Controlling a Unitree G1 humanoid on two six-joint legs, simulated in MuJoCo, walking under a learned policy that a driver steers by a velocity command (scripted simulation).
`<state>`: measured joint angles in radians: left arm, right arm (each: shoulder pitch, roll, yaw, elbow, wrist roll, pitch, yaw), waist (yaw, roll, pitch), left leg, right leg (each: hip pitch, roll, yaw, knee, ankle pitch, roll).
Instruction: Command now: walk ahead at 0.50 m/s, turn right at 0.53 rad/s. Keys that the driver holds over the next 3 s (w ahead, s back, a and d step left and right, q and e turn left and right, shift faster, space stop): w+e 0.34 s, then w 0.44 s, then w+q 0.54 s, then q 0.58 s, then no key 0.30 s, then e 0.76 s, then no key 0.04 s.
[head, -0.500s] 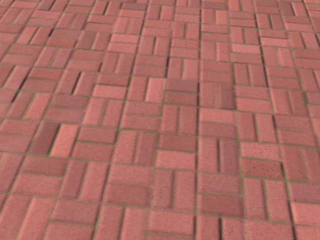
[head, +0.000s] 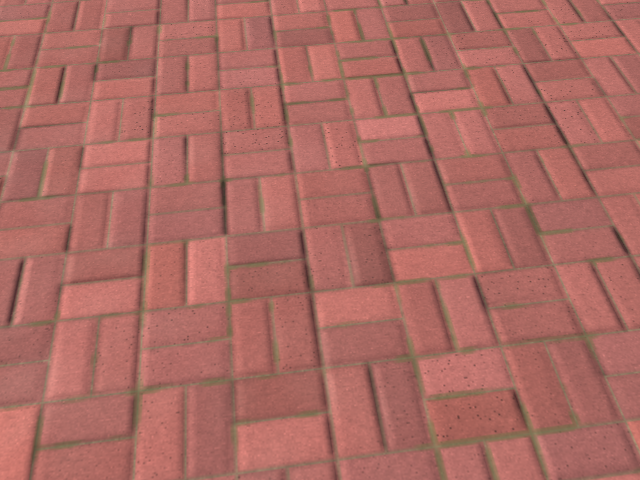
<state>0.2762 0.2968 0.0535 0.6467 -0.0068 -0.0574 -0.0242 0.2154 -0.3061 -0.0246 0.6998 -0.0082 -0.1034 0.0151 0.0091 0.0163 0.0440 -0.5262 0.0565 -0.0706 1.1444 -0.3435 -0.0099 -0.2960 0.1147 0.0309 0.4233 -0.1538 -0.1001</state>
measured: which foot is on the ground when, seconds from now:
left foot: up 0.00-0.24, down 0.26-0.80, up 0.82-1.00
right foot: down 0.00-0.28, up 0.30-0.76, down 0.78-1.00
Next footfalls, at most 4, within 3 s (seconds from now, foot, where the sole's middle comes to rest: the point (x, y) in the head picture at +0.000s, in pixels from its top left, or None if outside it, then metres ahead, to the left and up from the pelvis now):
0.26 left None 0.35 0.15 -0.78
0.78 right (422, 439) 0.54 -0.17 -0.78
1.32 left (338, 299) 0.88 0.00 -0.78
1.76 right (405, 241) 1.06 -0.18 -0.78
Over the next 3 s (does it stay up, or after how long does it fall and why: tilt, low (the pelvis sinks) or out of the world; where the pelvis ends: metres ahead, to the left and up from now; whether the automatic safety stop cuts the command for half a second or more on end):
stays up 0.91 -0.09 0.00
